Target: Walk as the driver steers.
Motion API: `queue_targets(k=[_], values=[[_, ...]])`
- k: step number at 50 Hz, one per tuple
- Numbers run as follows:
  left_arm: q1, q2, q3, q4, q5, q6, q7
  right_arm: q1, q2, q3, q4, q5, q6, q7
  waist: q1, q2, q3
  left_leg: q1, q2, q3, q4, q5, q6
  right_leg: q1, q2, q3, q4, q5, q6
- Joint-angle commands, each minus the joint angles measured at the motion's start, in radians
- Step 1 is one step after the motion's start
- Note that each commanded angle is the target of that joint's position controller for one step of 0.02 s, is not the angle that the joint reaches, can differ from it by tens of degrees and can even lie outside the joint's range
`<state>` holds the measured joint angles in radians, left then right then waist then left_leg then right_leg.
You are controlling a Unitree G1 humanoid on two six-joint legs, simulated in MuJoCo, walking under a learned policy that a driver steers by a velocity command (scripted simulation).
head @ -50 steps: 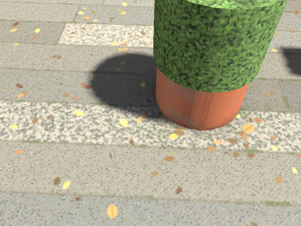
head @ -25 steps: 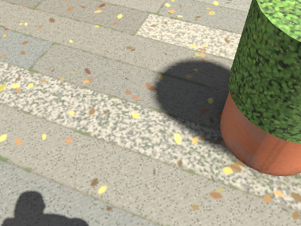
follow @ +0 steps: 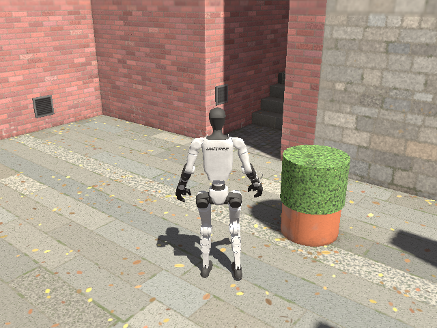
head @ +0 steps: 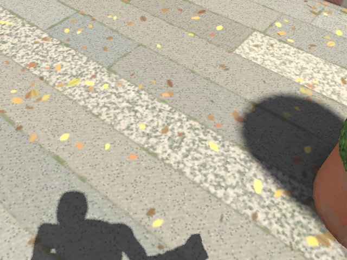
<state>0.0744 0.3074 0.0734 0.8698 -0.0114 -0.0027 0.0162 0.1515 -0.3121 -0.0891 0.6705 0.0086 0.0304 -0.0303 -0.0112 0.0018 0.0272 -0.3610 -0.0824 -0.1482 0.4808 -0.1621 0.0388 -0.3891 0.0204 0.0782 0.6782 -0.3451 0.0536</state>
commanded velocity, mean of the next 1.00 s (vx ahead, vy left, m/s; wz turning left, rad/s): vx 0.26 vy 0.00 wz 0.15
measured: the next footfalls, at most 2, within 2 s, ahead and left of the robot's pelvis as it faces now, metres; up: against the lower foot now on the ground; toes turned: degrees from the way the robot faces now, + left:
right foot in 0.06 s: +0.05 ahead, -0.13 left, +0.00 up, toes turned +6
left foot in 0.48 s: +0.22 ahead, +0.18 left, +0.00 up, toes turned +8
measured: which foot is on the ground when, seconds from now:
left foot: down 0.00-0.06, up 0.08-0.46, down 0.48-1.00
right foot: up 0.00-0.04, down 0.06-0.50, up 0.52-0.86, down 0.88-1.00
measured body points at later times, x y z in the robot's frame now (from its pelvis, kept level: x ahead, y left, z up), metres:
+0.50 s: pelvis +0.13 +0.05 -0.01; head +0.16 +0.05 +0.44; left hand +0.06 +0.32 -0.14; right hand +0.39 -0.16 -0.08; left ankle +0.18 +0.17 -0.74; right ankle +0.01 -0.13 -0.73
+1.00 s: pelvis +0.28 +0.07 -0.01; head +0.30 +0.06 +0.44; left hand +0.41 +0.34 -0.11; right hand +0.39 -0.19 -0.14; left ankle +0.18 +0.17 -0.74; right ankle +0.36 -0.03 -0.74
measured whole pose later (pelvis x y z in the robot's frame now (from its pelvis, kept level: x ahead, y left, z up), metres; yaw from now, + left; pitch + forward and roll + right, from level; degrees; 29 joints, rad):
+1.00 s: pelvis +0.28 +0.07 -0.01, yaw +7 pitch +1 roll +0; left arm 0.09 0.24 0.03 0.81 0.01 -0.01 0.00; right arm 0.24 -0.26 -0.04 0.85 -0.01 -0.02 -0.02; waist -0.03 0.03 0.02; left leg -0.14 0.00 0.02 0.52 -0.40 0.00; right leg -0.39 0.00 -0.02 0.53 -0.16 -0.02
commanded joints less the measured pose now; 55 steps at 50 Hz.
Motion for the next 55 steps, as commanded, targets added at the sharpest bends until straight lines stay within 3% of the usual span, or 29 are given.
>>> queue_targets(k=[1, 2, 3, 4, 5, 6, 7, 9, 15, 19, 21, 23, 24, 25, 26, 27, 29, 30, 35, 40, 42, 44, 45, 46, 47, 48, 50, 52, 55], values=[[0.066, 0.097, 0.028, -0.045, -0.009, -0.029, -0.013, -0.039, -0.155, -0.035, -0.072, 0.009, -0.003, -0.007, 0.05, 0.169, -0.124, 0.026, 0.192, -0.307, -0.159, -0.345, 0.14, 0.164, 0.016, -0.044, -0.203, 0.066, -0.04], [0.126, 0.115, 0.037, -0.027, -0.007, -0.033, -0.012, -0.035, -0.132, -0.027, -0.073, 0.01, -0.003, -0.011, 0.076, 0.137, -0.112, -0.069, 0.144, -0.277, -0.107, -0.419, 0.097, 0.281, -0.027, -0.026, -0.286, 0.071, -0.07], [0.224, 0.172, 0.049, -0.008, 0.012, -0.036, -0.007, -0.016, -0.057, -0.007, -0.075, 0.006, -0.005, -0.012, 0.087, -0.026, -0.151, -0.205, 0.054, -0.142, 0.162, -0.486, 0.033, 0.422, -0.237, 0.175, -0.365, -0.083, -0.137], [0.234, 0.255, 0.062, -0.004, 0.043, -0.042, -0.013, -0.026, -0.052, -0.008, -0.119, 0.016, -0.022, -0.008, 0.062, -0.224, -0.077, -0.418, -0.057, -0.006, 0.377, -0.438, 0.014, 0.385, -0.406, 0.517, -0.489, -0.304, -0.263], [0.155, 0.222, 0.054, -0.038, 0.053, -0.06, -0.014, -0.048, -0.118, -0.02, -0.125, 0.01, -0.041, -0.003, 0.046, -0.208, -0.002, -0.459, 0.024, -0.058, 0.5, -0.356, 0.006, 0.306, -0.428, 0.572, -0.523, -0.398, -0.31], [0.096, 0.159, 0.039, -0.055, 0.032, -0.068, -0.005, -0.018, -0.147, -0.031, -0.099, 0.008, -0.046, 0.003, 0.02, -0.186, 0.024, -0.463, 0.041, -0.059, 0.545, -0.265, -0.002, 0.299, -0.373, 0.468, -0.521, -0.363, -0.272], [0.083, 0.123, 0.029, -0.061, 0.016, -0.071, 0.0, 0.018, -0.135, -0.031, -0.07, -0.001, -0.047, 0.006, 0.012, -0.168, 0.017, -0.448, 0.051, -0.04, 0.565, -0.206, -0.02, 0.317, -0.322, 0.382, -0.519, -0.3, -0.233], [0.138, 0.107, 0.02, -0.04, 0.006, -0.076, 0.004, 0.009, -0.093, -0.021, -0.059, -0.005, -0.061, 0.016, 0.035, -0.14, 0.035, -0.441, 0.066, -0.006, 0.579, -0.106, -0.039, 0.316, -0.281, 0.272, -0.537, -0.181, -0.214], [0.255, 0.144, 0.024, -0.01, -0.001, -0.081, 0.001, -0.131, -0.012, 0.017, -0.108, 0.005, -0.094, 0.035, 0.106, -0.149, 0.042, -0.322, 0.13, 0.144, 0.287, 0.028, -0.073, 0.307, -0.242, 0.084, -0.554, 0.083, -0.221], [0.303, 0.179, 0.03, 0.001, -0.015, -0.073, -0.014, -0.158, -0.024, 0.02, -0.122, 0.02, -0.1, 0.052, 0.119, -0.161, 0.056, -0.165, 0.111, 0.19, 0.12, -0.019, -0.053, 0.272, -0.27, 0.058, -0.526, 0.121, -0.229], [0.3, 0.187, 0.033, 0.006, -0.025, -0.065, -0.019, -0.12, -0.045, 0.013, -0.118, 0.026, -0.102, 0.056, 0.08, -0.165, 0.057, -0.073, 0.101, 0.195, 0.047, -0.018, -0.017, 0.27, -0.299, 0.069, -0.493, 0.154, -0.221], [0.291, 0.163, 0.022, 0.007, -0.022, -0.063, -0.02, 0.059, -0.099, -0.019, -0.061, 0.023, -0.098, 0.047, -0.023, -0.123, -0.037, 0.205, 0.062, 0.214, -0.025, 0.0, 0.033, 0.225, -0.25, 0.0, -0.297, 0.42, -0.18], [0.28, 0.108, 0.001, -0.006, -0.011, -0.068, -0.024, 0.22, -0.148, -0.041, -0.028, 0.015, -0.096, 0.035, -0.104, -0.048, -0.155, 0.463, 0.168, 0.091, -0.024, -0.024, 0.076, 0.092, -0.189, -0.059, -0.036, 0.403, -0.135], [0.302, 0.005, -0.031, -0.061, 0.016, -0.087, -0.023, 0.316, -0.265, -0.06, -0.021, -0.013, -0.087, 0.025, -0.1, 0.25, -0.283, 0.742, 0.448, -0.332, -0.089, -0.027, 0.207, -0.255, -0.046, -0.144, 0.359, 0.019, -0.049], [0.291, 0.071, -0.015, -0.057, -0.005, -0.106, -0.019, 0.325, -0.212, -0.044, -0.011, -0.019, -0.093, 0.033, -0.103, 0.253, -0.316, 0.673, 0.511, -0.535, -0.187, 0.045, 0.279, -0.337, -0.024, -0.015, 0.535, -0.222, -0.041], [0.266, 0.133, 0.004, -0.064, -0.023, -0.108, -0.021, 0.245, -0.157, -0.021, -0.017, -0.018, -0.099, 0.04, -0.07, 0.194, -0.198, 0.572, 0.48, -0.368, -0.166, 0.197, 0.254, -0.371, -0.081, -0.001, 0.594, -0.181, -0.048], [0.223, 0.111, 0.004, -0.055, -0.006, -0.09, -0.019, 0.121, -0.08, 0.003, -0.026, -0.01, -0.101, 0.051, -0.015, 0.103, -0.098, 0.379, 0.362, -0.117, -0.173, 0.413, 0.196, -0.31, -0.135, -0.035, 0.517, -0.076, -0.048], [0.227, 0.099, 0.007, -0.05, -0.001, -0.076, -0.017, 0.082, -0.063, 0.008, -0.027, -0.007, -0.103, 0.052, 0.011, 0.112, -0.073, 0.308, 0.326, -0.051, -0.199, 0.466, 0.176, -0.258, -0.15, -0.035, 0.461, -0.034, -0.044], [0.201, 0.017, -0.015, -0.063, 0.02, -0.043, -0.015, 0.027, -0.078, 0.005, 0.013, -0.02, -0.112, 0.033, 0.062, 0.092, -0.068, 0.169, 0.281, 0.102, -0.235, 0.644, 0.183, -0.106, -0.118, -0.06, 0.185, 0.147, -0.013], [0.078, 0.042, -0.017, -0.101, 0.017, -0.04, -0.024, 0.076, -0.105, 0.003, 0.077, -0.012, -0.092, 0.026, 0.015, 0.095, -0.085, 0.207, 0.294, 0.1, -0.202, 0.585, 0.166, -0.012, -0.077, -0.062, -0.041, 0.282, -0.031], [0.064, 0.057, -0.011, -0.11, 0.022, -0.041, -0.027, 0.067, -0.103, 0.004, 0.096, -0.002, -0.084, 0.025, 0.022, 0.088, -0.079, 0.224, 0.3, 0.079, -0.154, 0.518, 0.152, 0.018, -0.067, -0.062, -0.104, 0.267, -0.057], [0.1, 0.083, 0.001, -0.097, 0.033, -0.045, -0.024, 0.088, -0.074, 0.015, 0.119, 0.004, -0.08, 0.024, 0.046, 0.04, -0.093, 0.209, 0.239, 0.086, -0.066, 0.37, 0.091, 0.159, -0.066, -0.054, -0.263, 0.479, -0.096], [0.105, 0.149, 0.015, -0.105, 0.038, -0.045, -0.013, 0.148, -0.053, 0.022, 0.126, -0.022, -0.087, 0.023, 0.011, -0.043, -0.139, 0.165, 0.173, 0.12, 0.004, 0.217, 0.037, 0.286, -0.159, 0.029, -0.227, 0.831, -0.129], [0.089, 0.142, 0.01, -0.105, 0.039, -0.036, -0.005, 0.271, -0.009, 0.035, 0.153, -0.036, -0.09, 0.022, -0.051, -0.147, -0.218, 0.071, 0.123, 0.141, 0.053, -0.049, -0.018, 0.43, -0.257, 0.123, -0.175, 0.91, -0.235], [0.083, 0.062, -0.007, -0.102, 0.025, -0.024, -0.007, 0.234, -0.014, 0.039, 0.161, -0.034, -0.078, 0.013, -0.015, -0.156, -0.223, 0.062, 0.111, 0.142, 0.069, -0.196, -0.05, 0.403, -0.279, 0.168, -0.199, 0.816, -0.286], [0.055, 0.033, -0.016, -0.098, 0.019, -0.016, -0.012, 0.195, -0.026, 0.035, 0.151, -0.021, -0.06, 0.007, -0.019, -0.155, -0.195, 0.057, 0.115, 0.133, 0.047, -0.216, -0.054, 0.358, -0.264, 0.179, -0.226, 0.654, -0.278], [-0.025, 0.041, -0.016, -0.112, 0.018, -0.011, -0.024, 0.173, -0.047, 0.031, 0.159, -0.018, -0.025, -0.002, -0.03, -0.127, -0.13, 0.106, 0.12, 0.127, -0.03, -0.136, -0.042, 0.24, -0.2, 0.13, -0.241, 0.441, -0.216], [-0.034, 0.058, -0.01, -0.108, 0.017, -0.02, -0.032, 0.17, -0.073, 0.024, 0.18, -0.019, -0.011, -0.005, -0.019, -0.076, -0.097, 0.135, 0.121, 0.128, -0.052, -0.093, -0.029, 0.203, -0.144, 0.058, -0.216, 0.447, -0.168], [-0.014, 0.053, -0.008, -0.077, 0.013, -0.031, -0.028, 0.166, -0.061, 0.025, 0.204, -0.017, -0.015, -0.006, -0.005, -0.034, -0.129, 0.169, 0.134, 0.121, -0.054, 0.032, -0.029, 0.253, -0.122, 0.021, -0.165, 0.587, -0.164]])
